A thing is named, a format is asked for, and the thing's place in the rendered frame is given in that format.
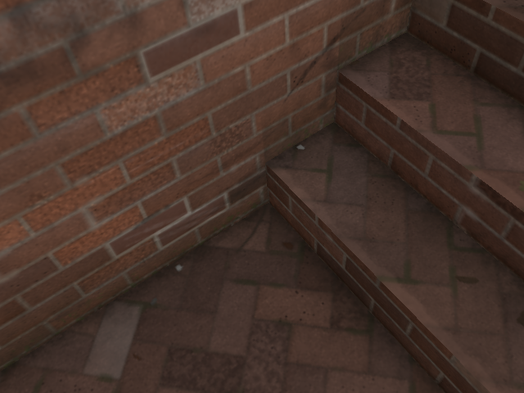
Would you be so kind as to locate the stairs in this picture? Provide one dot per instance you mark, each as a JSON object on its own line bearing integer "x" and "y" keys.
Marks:
{"x": 414, "y": 195}

